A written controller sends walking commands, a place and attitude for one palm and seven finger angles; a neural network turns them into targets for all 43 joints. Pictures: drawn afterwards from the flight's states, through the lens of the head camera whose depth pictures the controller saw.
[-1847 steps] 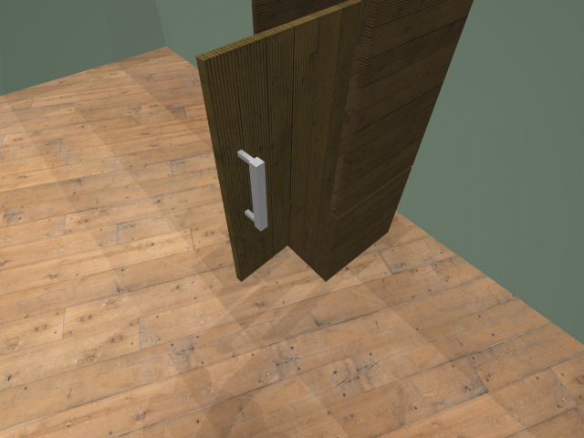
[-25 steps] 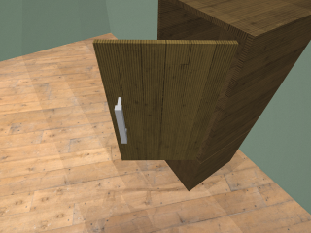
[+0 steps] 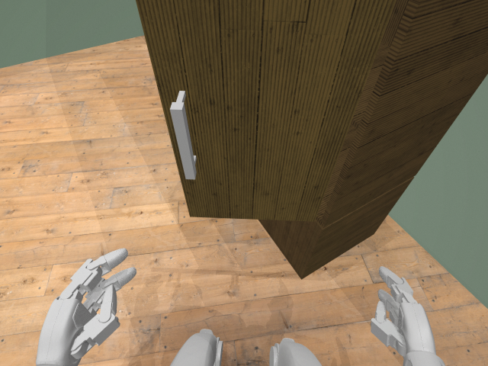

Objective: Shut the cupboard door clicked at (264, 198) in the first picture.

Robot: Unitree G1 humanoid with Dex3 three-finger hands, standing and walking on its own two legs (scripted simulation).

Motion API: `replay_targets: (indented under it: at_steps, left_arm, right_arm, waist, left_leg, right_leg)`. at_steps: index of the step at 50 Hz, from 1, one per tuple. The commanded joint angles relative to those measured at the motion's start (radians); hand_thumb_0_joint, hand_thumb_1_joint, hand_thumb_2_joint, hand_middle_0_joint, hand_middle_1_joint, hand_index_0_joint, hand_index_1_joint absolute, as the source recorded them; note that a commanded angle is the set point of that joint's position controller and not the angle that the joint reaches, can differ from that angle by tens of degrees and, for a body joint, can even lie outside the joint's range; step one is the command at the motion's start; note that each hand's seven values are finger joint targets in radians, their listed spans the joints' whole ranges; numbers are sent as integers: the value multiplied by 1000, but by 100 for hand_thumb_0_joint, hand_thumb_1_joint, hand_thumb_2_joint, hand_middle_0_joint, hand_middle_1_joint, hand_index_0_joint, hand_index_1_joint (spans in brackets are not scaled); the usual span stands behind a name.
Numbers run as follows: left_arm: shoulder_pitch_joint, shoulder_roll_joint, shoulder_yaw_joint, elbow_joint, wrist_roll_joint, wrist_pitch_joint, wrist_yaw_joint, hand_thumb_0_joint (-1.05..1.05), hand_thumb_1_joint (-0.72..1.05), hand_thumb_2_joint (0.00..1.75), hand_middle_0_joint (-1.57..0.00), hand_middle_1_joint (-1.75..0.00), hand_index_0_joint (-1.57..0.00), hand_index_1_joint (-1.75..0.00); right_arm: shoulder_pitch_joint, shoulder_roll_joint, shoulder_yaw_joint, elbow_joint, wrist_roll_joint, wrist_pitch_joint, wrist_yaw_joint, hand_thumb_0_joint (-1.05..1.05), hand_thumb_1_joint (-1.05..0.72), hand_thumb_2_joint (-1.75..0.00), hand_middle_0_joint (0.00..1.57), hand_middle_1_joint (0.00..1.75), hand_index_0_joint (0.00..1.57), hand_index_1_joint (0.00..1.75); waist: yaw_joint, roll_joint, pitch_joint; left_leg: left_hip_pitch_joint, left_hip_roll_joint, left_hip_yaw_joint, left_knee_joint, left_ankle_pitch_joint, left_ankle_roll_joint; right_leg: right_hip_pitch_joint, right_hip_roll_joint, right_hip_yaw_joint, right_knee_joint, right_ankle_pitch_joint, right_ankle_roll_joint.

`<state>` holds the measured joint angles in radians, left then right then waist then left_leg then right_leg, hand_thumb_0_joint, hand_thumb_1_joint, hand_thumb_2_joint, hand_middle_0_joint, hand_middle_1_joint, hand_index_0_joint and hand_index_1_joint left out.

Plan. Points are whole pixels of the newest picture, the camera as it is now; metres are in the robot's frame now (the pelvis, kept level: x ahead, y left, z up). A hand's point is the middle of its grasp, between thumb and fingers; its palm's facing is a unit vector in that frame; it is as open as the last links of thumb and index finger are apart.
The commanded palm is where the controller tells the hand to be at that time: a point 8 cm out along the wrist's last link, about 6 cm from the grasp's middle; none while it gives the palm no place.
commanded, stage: raise the hand and make a fist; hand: left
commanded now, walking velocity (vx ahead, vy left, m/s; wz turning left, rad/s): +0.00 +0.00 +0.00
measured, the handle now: (186, 138) +0.50 +0.15 +0.08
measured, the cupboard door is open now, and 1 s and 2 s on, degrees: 57 57 57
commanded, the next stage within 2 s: bring the fist close to the handle in 1.52 s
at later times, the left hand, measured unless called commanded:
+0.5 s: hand (102, 279) +0.23 +0.22 +0.06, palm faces +0.05 -1.00 -0.02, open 3.9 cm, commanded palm +0.19 +0.27 +0.07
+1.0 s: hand (92, 259) +0.25 +0.24 +0.08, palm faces +0.03 -1.00 -0.04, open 3.1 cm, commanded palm +0.22 +0.29 +0.09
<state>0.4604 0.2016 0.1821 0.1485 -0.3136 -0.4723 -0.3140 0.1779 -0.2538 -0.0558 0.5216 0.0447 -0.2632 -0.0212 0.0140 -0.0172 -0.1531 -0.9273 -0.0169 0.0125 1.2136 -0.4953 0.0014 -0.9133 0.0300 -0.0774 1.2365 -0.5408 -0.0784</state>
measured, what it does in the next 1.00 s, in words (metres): shifts its weight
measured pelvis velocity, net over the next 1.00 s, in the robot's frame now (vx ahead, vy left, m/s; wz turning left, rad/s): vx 0.03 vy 0.05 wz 0.00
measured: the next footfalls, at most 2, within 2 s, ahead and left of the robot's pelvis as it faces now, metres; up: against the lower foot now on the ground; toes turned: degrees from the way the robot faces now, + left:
none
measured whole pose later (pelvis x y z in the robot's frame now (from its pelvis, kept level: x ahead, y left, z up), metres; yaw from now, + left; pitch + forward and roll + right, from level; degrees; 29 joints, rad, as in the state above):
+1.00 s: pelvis +0.03 +0.05 +0.02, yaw +0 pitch +14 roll -3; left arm 0.42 0.24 0.12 -0.09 -0.26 -0.36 -0.18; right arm 0.24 -0.23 0.04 0.47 0.02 -0.16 -0.03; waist 0.01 0.04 -0.15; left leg -0.88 -0.03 0.00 1.14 -0.50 0.07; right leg -0.82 0.03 -0.09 1.07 -0.50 -0.02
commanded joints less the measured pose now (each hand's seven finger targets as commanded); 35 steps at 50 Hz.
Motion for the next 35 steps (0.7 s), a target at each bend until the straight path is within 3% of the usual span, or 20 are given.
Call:
replay_targets:
  at_steps: [1, 3, 6, 10, 13, 15, 18, 20, 23, 27, 28, 32, 35]
  left_arm:
    - [-148, 172, 73, -468, -12, -152, 72, 0, 90, 90, -57, -70, -57, -70]
    - [-205, 161, 19, -480, 0, -176, 60, 0, 90, 90, -60, -74, -60, -74]
    - [-113, 137, -6, -392, 2, -130, 13, 0, 90, 90, -66, -80, -66, -80]
    - [-16, 152, 50, -349, -21, 8, -9, 0, 90, 90, -73, -88, -73, -88]
    - [18, 163, 99, -380, -19, 57, 35, 0, 90, 90, -79, -94, -79, -94]
    - [42, 128, 79, -407, -14, 48, 64, 0, 90, 90, -82, -98, -82, -98]
    - [35, 103, 40, -409, 4, 14, 93, 0, 90, 90, -88, -104, -88, -104]
    - [51, 83, 6, -418, 12, -11, 98, 0, 90, 90, -92, -108, -92, -108]
    - [35, 102, -5, -425, 26, -22, 101, 0, 90, 90, -97, -114, -97, -114]
    - [22, 102, -19, -480, 36, -24, 119, 0, 90, 90, -104, -122, -104, -122]
    - [8, 127, -3, -499, 40, -22, 128, 0, 90, 90, -106, -124, -106, -124]
    - [12, 105, -29, -508, 47, -13, 146, 0, 90, 90, -113, -132, -113, -132]
    - [16, 102, -25, -479, 49, 9, 146, 0, 90, 90, -119, -138, -119, -138]
  right_arm:
    - [-31, -89, -11, -154, -11, -86, -27, 0, -90, -90, 20, 30, 20, 30]
    - [-13, -100, -1, -121, -16, -98, -38, 0, -90, -90, 20, 30, 20, 30]
    - [-6, -108, 0, -99, -10, -100, -48, 0, -90, -90, 20, 30, 20, 30]
    - [-18, -91, 1, -120, 4, -65, -54, 0, -90, -90, 20, 30, 20, 30]
    - [-30, -74, 2, -130, -2, -42, -49, 0, -90, -90, 20, 30, 20, 30]
    - [-21, -66, 1, -135, -9, -32, -42, 0, -90, -90, 20, 30, 20, 30]
    - [-21, -73, 4, -135, -20, -23, -36, 0, -90, -90, 20, 30, 20, 30]
    - [-10, -83, 1, -142, -26, -22, -30, 0, -90, -90, 20, 30, 20, 30]
    - [-4, -99, 3, -154, -26, -10, -30, 0, -90, -90, 20, 30, 20, 30]
    - [12, -106, 5, -176, -24, 2, -29, 0, -90, -90, 20, 30, 20, 30]
    - [10, -110, 6, -178, -26, 5, -31, 0, -90, -90, 20, 30, 20, 30]
    - [25, -110, 9, -186, -23, 21, -28, 0, -90, -90, 20, 30, 20, 30]
    - [29, -111, 10, -191, -23, 35, -26, 0, -90, -90, 20, 30, 20, 30]
  waist:
    - [-23, 43, -146]
    - [-61, 46, -133]
    - [-52, 52, -159]
    - [2, 20, -226]
    - [41, 38, -259]
    - [34, 14, -264]
    - [23, 29, -207]
    - [11, 35, -220]
    - [5, 40, -185]
    - [4, 76, -205]
    - [15, 99, -216]
    - [2, 107, -216]
    - [3, 81, -200]
  left_leg:
    - [-15, 3, -39, -54, 5, 34]
    - [-26, 9, -55, -40, 14, 42]
    - [-9, 11, -65, -56, 60, 45]
    - [-8, 5, -65, -89, 120, 39]
    - [38, 5, -71, -133, 195, 34]
    - [71, 9, -77, -156, 233, 30]
    - [94, 9, -83, -179, 238, 29]
    - [126, 9, -86, -191, 239, 27]
    - [129, 13, -97, -210, 209, 25]
    - [179, 20, -120, -252, 169, 10]
    - [188, 21, -127, -255, 185, 8]
    - [232, 27, -136, -273, 216, -9]
    - [229, 28, -139, -285, 218, -12]
  right_leg:
    - [109, -70, 319, -407, -210, 79]
    - [72, -52, 284, -368, -161, 77]
    - [88, -41, 228, -336, -56, 74]
    - [216, -57, 233, -348, 56, 95]
    - [266, -43, 182, -311, 177, 82]
    - [262, -34, 137, -283, 265, 79]
    - [195, -11, 80, -252, 248, 56]
    - [163, -6, 51, -237, 239, 51]
    - [126, 3, 34, -232, 193, 40]
    - [102, 6, 12, -231, 149, 37]
    - [108, 10, 13, -224, 163, 31]
    - [103, 11, 1, -230, 181, 35]
    - [115, 14, -5, -238, 186, 35]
